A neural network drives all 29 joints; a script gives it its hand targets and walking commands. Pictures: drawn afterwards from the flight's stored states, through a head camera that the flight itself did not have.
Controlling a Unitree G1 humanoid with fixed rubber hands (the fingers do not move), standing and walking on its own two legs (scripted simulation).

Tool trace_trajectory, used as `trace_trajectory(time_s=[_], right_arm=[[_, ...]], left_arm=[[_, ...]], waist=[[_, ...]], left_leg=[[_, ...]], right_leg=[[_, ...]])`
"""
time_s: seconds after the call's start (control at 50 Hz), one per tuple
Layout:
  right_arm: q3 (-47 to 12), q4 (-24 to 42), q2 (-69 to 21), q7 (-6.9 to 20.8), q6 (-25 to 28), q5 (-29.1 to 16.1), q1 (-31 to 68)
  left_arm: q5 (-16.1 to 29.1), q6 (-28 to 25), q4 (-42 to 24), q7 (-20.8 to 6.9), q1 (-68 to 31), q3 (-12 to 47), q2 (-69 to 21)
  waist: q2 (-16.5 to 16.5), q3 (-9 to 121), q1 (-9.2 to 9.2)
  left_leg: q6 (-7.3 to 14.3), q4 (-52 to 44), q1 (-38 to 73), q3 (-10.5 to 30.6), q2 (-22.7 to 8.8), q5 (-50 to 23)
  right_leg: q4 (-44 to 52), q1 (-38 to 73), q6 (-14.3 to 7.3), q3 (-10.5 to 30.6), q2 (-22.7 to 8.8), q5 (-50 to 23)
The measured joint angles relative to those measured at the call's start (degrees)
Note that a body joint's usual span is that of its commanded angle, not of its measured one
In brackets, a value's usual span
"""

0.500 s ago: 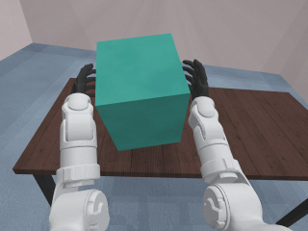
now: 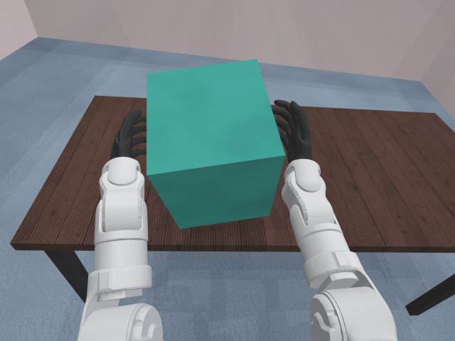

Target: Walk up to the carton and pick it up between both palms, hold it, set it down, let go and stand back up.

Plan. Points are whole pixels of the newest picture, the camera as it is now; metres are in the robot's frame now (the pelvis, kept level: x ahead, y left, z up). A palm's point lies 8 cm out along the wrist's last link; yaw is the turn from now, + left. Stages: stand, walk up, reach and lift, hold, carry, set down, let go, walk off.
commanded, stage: set down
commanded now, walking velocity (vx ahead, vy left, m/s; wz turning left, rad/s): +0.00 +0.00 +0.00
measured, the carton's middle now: (214, 152) +0.45 +0.00 +0.11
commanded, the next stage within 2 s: none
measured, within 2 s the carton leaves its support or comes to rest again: neither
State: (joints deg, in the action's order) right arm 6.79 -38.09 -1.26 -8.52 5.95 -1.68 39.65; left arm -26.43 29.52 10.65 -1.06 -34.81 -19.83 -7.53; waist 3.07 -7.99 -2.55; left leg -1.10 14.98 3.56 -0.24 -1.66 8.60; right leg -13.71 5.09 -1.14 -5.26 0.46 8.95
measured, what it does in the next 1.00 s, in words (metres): stands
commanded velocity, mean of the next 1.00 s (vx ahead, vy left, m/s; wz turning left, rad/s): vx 0.00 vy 0.00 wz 0.00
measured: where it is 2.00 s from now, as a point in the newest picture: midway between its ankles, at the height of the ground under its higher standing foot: outside the picture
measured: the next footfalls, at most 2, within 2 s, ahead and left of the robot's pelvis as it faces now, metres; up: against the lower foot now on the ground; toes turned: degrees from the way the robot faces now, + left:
none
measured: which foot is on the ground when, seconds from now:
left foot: down 0.00-1.00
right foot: down 0.00-1.00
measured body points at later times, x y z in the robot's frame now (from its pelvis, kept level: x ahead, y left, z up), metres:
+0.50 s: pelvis +0.00 -0.01 +0.00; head +0.00 +0.01 +0.45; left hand +0.40 +0.14 +0.13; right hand +0.42 -0.14 +0.16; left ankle +0.01 +0.13 -0.75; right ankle +0.00 -0.10 -0.75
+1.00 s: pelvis +0.00 -0.01 +0.00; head +0.01 +0.01 +0.45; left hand +0.41 +0.16 +0.12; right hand +0.44 -0.13 +0.15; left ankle +0.01 +0.13 -0.75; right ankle +0.00 -0.10 -0.75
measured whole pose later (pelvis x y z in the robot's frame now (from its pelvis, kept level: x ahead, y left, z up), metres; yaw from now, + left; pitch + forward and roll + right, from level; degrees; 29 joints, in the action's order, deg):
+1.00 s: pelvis +0.00 -0.01 +0.00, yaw -2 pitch +0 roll +0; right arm 33.7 -59.8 -2.1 -0.1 9.0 16.7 53.3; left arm -25.6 14.8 34.0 5.9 -44.7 -31.1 -10.4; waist 3.0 -1.1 3.7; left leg -1.9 15.3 -7.5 -2.0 -2.8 7.6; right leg -15.5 -7.5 -2.2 -3.7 1.4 8.2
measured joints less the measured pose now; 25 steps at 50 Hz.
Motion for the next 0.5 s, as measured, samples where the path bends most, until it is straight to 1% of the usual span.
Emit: trace_trajectory(time_s=[0.1,0.16,0.26,0.38,0.5], right_arm=[[4.8,-4.7,-1.0,1.8,1.3,4.0,2.9],[8.7,-8.2,-1.5,3.1,2.7,6.7,4.7],[13.9,-12.7,-1.7,4.7,4.8,10.0,6.7],[16.4,-15.8,-0.8,5.5,5.8,10.6,7.7],[16.5,-17.0,0.2,5.7,5.2,10.4,8.6]], left_arm=[[-1.1,-1.2,3.9,0.7,-2.0,-1.4,-0.4],[-0.9,-2.5,6.6,1.9,-2.9,-1.8,-0.6],[0.3,-5.5,11.5,3.8,-4.0,-2.1,-0.6],[1.2,-8.7,16.0,5.6,-5.3,-2.9,-1.2],[0.8,-10.6,18.7,5.9,-6.6,-5.0,-2.0]], waist=[[0.9,1.1,1.65],[1.2,2.1,2.5],[0.8,3.8,3.25],[-0.3,4.7,3.81],[-0.7,4.6,4.35]], left_leg=[[-0.1,0.0,-2.0,0.0,0.1,-0.6],[-0.2,0.2,-3.9,0.2,0.1,-0.9],[-0.5,0.8,-6.5,0.3,-0.1,-0.8],[-0.6,1.0,-7.1,-0.6,-0.6,-0.4],[-0.7,0.4,-6.8,-1.5,-1.1,-0.5]], right_leg=[[-0.6,-2.3,-0.2,-0.1,-0.1,-0.2],[-0.9,-4.1,-0.4,-0.3,-0.1,-0.4],[-0.9,-6.4,-0.5,-0.3,0.1,-0.7],[-0.9,-7.3,-0.6,0.5,0.6,-0.7],[-1.1,-7.9,-0.8,1.4,1.0,-0.6]])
